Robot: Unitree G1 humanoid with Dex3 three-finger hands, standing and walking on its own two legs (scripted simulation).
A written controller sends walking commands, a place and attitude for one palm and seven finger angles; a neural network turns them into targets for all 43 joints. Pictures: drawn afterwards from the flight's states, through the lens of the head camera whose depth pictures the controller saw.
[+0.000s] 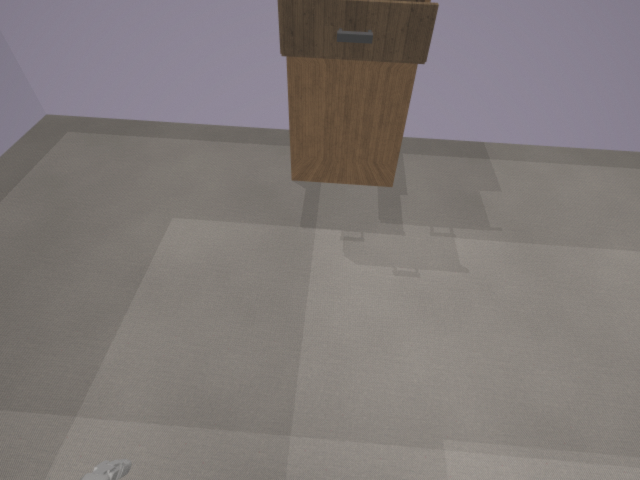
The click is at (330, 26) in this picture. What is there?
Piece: drawer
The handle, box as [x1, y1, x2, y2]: [337, 28, 372, 43]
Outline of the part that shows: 337,30 337,41 371,43 371,30 368,30 367,32 342,31 341,28 339,28 338,31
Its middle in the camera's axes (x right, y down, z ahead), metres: +0.10 -0.60 +1.14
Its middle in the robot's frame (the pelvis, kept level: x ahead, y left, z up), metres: +1.27 -0.04 +0.05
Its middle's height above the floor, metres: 0.82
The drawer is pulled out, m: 0.28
